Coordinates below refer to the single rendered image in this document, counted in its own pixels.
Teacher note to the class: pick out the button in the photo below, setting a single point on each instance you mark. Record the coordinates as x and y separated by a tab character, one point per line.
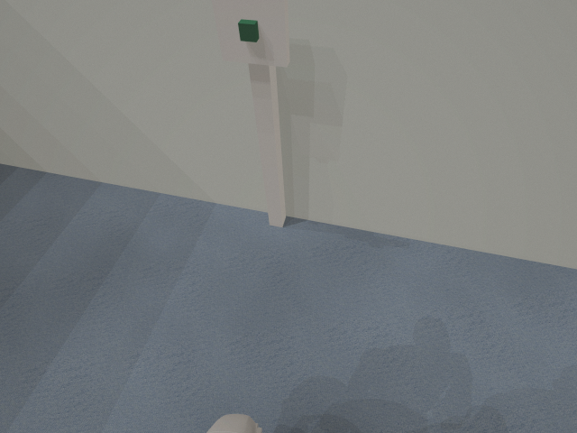
248	30

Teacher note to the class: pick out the panel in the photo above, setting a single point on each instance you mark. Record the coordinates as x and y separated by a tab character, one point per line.
271	50

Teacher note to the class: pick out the robot left thigh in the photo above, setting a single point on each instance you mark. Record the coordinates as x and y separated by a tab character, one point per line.
235	423

